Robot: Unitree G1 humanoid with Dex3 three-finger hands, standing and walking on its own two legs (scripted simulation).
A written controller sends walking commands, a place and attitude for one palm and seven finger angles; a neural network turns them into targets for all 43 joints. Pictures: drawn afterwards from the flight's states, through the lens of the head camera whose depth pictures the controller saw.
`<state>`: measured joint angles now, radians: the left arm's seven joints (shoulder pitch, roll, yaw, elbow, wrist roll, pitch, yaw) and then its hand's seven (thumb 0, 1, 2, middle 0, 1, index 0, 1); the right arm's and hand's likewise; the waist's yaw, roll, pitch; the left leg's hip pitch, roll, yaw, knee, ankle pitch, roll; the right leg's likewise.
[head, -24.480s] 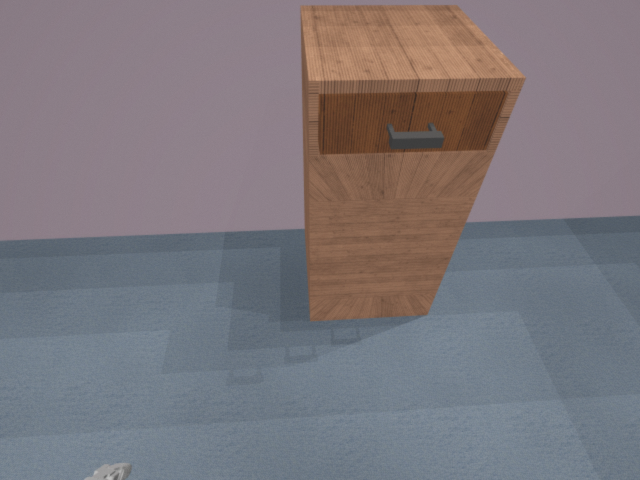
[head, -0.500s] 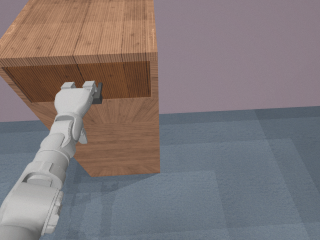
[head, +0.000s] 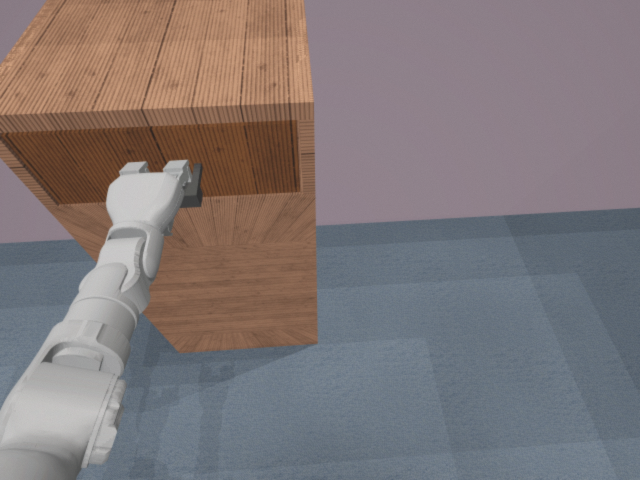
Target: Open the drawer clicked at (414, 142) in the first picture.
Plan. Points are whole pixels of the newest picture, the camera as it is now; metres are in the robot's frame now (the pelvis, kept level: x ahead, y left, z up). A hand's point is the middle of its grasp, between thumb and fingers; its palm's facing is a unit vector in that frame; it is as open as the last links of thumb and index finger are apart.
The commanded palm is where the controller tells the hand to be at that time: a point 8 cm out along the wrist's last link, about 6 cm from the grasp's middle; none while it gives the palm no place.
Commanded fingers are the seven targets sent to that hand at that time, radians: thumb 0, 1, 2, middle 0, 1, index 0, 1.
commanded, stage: close the thumb around the handle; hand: left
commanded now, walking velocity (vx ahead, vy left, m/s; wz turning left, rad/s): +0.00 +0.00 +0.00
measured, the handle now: (163, 184) +0.51 +0.22 +0.05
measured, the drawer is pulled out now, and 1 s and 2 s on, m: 0.00 0.09 0.22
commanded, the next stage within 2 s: pull the drawer open in 0.08 s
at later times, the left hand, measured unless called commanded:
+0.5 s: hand (160, 232) +0.43 +0.22 +0.03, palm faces -0.01 -0.04 -1.00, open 5.9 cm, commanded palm +0.39 +0.22 +0.09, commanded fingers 0.00 0.90 0.90 -0.40 -1.35 -0.40 -1.35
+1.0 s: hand (151, 283) +0.36 +0.21 +0.03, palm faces +0.00 -0.05 -1.00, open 5.9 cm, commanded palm +0.32 +0.22 +0.09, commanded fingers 0.00 0.90 0.90 -0.40 -1.35 -0.40 -1.35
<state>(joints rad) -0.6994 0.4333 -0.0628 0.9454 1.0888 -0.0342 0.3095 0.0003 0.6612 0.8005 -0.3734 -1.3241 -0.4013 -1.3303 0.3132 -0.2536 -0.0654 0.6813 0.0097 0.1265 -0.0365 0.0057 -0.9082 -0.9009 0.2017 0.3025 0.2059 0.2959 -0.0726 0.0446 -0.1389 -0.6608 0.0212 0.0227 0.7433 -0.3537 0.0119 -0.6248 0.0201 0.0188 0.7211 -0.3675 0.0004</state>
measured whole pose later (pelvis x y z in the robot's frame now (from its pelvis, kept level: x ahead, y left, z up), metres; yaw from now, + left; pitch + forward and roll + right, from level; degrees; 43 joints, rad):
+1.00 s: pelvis +0.01 -0.01 +0.01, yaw +1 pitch +10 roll +0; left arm -0.25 0.37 -0.15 0.44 1.05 0.05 0.27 0.01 0.67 0.80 -0.30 -1.34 -0.39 -1.35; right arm 0.16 -0.24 -0.04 0.63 0.01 0.13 -0.04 0.01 -0.91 -0.90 0.20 0.30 0.21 0.30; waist 0.02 0.05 -0.12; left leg -0.49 0.01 0.01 0.67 -0.35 0.00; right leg -0.46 0.01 0.01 0.67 -0.38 -0.01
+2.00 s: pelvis +0.00 -0.02 +0.01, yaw +0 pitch +6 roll +1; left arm 0.29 0.38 -0.10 -0.04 1.03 0.01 0.30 0.04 0.66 0.80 -0.29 -1.36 -0.41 -1.34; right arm 0.10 -0.23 -0.03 0.61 -0.02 0.07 -0.02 0.01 -0.91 -0.90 0.20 0.30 0.20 0.30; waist 0.06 0.06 -0.09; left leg -0.43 0.02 0.02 0.68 -0.35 -0.01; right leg -0.41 0.02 0.02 0.71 -0.39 -0.02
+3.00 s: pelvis +0.00 -0.02 -0.01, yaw -1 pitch +8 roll +1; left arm 0.73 0.43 -0.02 -0.33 0.99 -0.05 0.42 0.04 0.67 0.75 -0.30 -1.33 -0.40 -1.33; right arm 0.10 -0.23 -0.01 0.54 -0.03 0.11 0.04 0.01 -0.91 -0.90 0.20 0.30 0.20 0.30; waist 0.05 0.05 -0.12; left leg -0.52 0.04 0.04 0.80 -0.41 -0.02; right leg -0.52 0.04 0.04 0.83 -0.44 -0.03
